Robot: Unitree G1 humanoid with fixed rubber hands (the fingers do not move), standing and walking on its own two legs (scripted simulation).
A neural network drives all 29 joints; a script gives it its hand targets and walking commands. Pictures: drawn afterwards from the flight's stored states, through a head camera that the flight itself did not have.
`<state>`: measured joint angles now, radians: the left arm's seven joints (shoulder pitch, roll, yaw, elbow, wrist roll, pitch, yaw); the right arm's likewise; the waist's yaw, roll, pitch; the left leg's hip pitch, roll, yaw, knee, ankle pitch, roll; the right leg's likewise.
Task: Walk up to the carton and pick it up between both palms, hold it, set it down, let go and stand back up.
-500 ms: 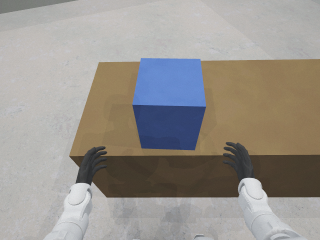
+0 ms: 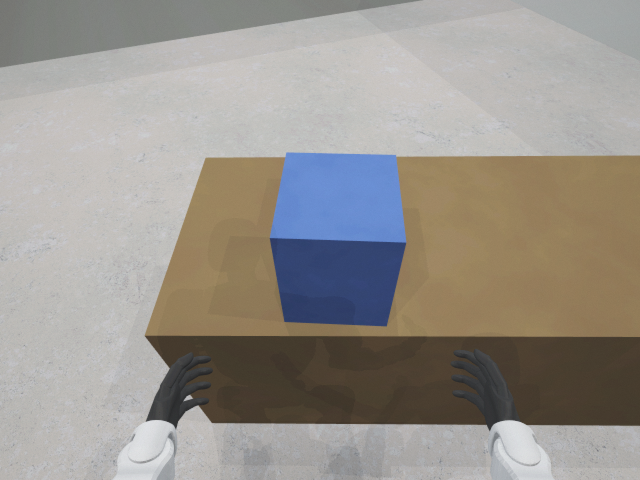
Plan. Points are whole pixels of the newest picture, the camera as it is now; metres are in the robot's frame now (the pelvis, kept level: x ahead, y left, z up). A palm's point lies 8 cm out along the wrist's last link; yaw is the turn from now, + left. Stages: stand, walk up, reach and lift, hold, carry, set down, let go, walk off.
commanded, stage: set down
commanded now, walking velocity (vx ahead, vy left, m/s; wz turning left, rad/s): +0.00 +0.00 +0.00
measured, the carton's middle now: (337, 241) +0.53 -0.01 -0.07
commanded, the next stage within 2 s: let go in 0.36 s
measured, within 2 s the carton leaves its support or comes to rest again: neither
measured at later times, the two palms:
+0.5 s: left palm (157, 465) +0.17 +0.23 -0.07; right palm (519, 463) +0.16 -0.22 -0.07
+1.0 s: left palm out of the picture +0.15 +0.25 -0.08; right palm out of the picture +0.12 -0.26 -0.10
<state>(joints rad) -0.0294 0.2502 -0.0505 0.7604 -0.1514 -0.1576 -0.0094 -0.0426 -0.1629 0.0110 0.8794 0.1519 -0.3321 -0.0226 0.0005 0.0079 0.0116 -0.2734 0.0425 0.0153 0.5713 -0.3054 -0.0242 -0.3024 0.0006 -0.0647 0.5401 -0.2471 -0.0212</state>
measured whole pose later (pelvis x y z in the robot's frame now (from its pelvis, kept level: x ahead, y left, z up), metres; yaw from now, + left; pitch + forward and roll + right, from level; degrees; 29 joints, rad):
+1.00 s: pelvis +0.02 +0.01 +0.01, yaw -5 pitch -1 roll +0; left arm 0.30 0.22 0.03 0.62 0.05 0.01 -0.01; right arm 0.21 -0.24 -0.08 0.76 -0.04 0.02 0.01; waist 0.01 0.03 -0.01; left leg -0.16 0.06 0.10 0.49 -0.31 -0.02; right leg -0.23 0.03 0.02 0.47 -0.23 0.00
